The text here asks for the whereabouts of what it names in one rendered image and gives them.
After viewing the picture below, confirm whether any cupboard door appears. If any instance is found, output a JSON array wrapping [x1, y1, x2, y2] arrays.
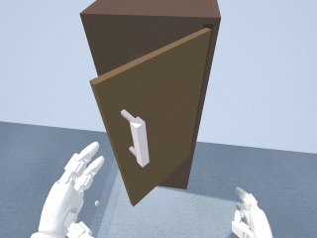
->
[[89, 28, 212, 206]]

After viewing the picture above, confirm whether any robot left hand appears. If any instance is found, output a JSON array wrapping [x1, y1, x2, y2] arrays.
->
[[39, 142, 105, 238]]

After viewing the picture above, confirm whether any robot right hand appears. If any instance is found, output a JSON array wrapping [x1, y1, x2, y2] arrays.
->
[[232, 187, 273, 238]]

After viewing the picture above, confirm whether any handle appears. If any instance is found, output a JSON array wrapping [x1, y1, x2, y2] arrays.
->
[[121, 109, 150, 167]]

